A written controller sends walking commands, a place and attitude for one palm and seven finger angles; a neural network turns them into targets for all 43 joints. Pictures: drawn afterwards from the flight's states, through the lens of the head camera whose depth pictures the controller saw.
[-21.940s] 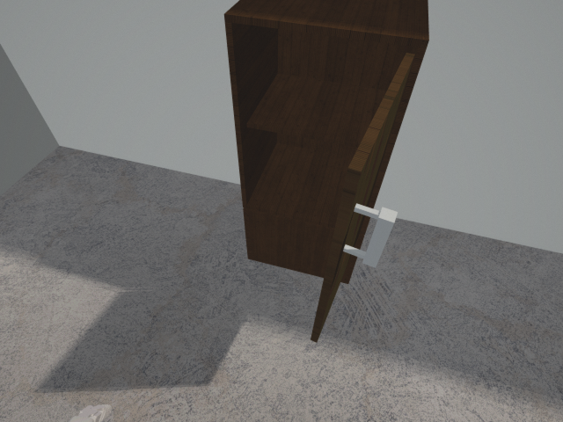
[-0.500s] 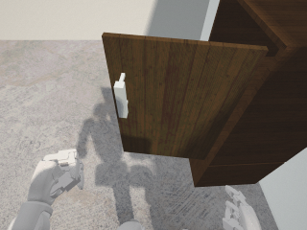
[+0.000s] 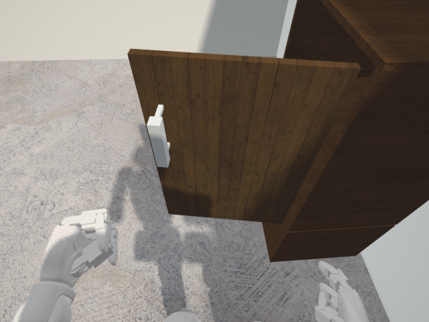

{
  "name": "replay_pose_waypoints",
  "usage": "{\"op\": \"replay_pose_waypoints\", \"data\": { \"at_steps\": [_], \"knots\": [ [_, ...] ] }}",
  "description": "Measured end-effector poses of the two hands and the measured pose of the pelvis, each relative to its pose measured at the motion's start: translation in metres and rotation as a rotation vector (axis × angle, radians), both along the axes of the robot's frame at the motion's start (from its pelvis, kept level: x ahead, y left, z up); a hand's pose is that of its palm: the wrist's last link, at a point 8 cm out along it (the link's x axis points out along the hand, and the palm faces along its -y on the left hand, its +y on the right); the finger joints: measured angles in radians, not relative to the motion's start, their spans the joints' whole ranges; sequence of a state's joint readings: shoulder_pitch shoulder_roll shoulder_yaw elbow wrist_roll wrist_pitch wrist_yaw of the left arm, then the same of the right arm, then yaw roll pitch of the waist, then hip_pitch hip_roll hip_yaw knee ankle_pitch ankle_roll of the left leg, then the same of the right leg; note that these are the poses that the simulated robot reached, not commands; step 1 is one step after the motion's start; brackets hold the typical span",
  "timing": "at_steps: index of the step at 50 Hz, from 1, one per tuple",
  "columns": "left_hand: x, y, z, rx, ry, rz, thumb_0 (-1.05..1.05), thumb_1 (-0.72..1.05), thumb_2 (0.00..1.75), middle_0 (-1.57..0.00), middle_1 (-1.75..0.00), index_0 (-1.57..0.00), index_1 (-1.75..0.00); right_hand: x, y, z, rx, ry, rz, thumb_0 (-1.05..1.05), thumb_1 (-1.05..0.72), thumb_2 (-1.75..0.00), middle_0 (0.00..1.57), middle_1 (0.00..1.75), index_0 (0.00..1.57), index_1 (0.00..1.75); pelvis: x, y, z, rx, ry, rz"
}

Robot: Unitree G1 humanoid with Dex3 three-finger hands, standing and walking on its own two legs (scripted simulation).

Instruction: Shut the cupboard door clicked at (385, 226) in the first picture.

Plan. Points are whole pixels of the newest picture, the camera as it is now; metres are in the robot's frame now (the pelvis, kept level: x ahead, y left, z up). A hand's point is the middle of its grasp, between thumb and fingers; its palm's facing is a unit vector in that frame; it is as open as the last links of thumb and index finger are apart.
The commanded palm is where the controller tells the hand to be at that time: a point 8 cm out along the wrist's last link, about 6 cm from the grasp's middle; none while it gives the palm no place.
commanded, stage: bring the fist close to the handle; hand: left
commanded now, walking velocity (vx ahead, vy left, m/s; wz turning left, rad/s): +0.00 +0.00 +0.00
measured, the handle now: (161, 136) +0.47 +0.15 +0.07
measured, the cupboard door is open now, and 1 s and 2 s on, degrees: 81 81 76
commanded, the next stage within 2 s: push the door shut along its arc in 1.42 s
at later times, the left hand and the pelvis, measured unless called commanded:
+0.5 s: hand (135, 213) +0.28 +0.16 +0.07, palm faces -0.04 -1.00 -0.02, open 3.1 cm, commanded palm +0.26 +0.21 +0.07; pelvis +0.00 -0.01 +0.00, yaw +0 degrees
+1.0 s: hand (163, 180) +0.35 +0.12 +0.08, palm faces -0.04 -1.00 -0.02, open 3.1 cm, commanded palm +0.33 +0.17 +0.07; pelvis +0.00 +0.00 +0.00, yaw -1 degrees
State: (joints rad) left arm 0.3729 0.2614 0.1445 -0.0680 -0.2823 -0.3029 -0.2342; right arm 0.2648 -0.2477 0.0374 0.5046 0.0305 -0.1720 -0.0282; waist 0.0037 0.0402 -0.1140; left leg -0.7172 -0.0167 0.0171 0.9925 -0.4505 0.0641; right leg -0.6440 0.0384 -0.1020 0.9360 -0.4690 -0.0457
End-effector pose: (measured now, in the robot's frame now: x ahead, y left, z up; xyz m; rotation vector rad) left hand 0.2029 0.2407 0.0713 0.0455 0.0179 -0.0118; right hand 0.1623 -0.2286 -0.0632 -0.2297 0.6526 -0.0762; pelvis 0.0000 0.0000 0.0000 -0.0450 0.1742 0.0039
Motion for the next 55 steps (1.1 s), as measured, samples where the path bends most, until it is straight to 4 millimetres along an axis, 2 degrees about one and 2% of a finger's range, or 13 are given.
{"op": "replay_pose_waypoints", "data": {
  "at_steps": [8, 26, 37, 45, 55],
  "knots": [
    [0.007, -0.004, 0.000, -0.006, -0.022, 0.000, 0.02, 0.90, 0.90, -1.30, -1.50, -1.30, -1.50, 0.002, -0.002, -0.003, -0.001, 0.001, 0.013, 0.02, -0.91, -0.90, 0.20, 0.30, 0.20, 0.30, -0.002, -0.005, -0.002, 0.000, 0.002, 0.005],
    [0.062, -0.028, 0.002, -0.026, -0.038, -0.024, 0.02, 0.90, 0.90, -1.30, -1.50, -1.30, -1.50, -0.018, -0.012, -0.009, 0.001, 0.076, -0.037, 0.02, -0.91, -0.90, 0.20, 0.30, 0.20, 0.30, -0.001, -0.005, 0.002, 0.013, 0.001, -0.011],
    [0.088, -0.042, 0.001, -0.028, -0.050, -0.029, 0.02, 0.90, 0.90, -1.30, -1.50, -1.30, -1.50, -0.024, -0.011, -0.015, 0.009, 0.126, -0.048, 0.02, -0.91, -0.90, 0.20, 0.30, 0.20, 0.30, -0.001, -0.003, 0.003, 0.017, 0.004, -0.014],
    [0.114, -0.054, 0.003, -0.027, -0.054, -0.029, 0.02, 0.90, 0.90, -1.30, -1.50, -1.30, -1.50, -0.028, -0.010, -0.019, 0.016, 0.154, -0.053, 0.01, -0.91, -0.90, 0.20, 0.30, 0.20, 0.30, -0.003, -0.002, 0.003, 0.018, 0.009, -0.017],
    [0.140, -0.067, 0.003, -0.026, -0.046, -0.021, 0.02, 0.90, 0.90, -1.30, -1.50, -1.30, -1.50, -0.045, -0.016, -0.025, 0.021, 0.216, -0.080, 0.01, -0.91, -0.90, 0.20, 0.30, 0.20, 0.30, -0.004, -0.004, 0.003, 0.024, 0.017, -0.026]
  ]
}}
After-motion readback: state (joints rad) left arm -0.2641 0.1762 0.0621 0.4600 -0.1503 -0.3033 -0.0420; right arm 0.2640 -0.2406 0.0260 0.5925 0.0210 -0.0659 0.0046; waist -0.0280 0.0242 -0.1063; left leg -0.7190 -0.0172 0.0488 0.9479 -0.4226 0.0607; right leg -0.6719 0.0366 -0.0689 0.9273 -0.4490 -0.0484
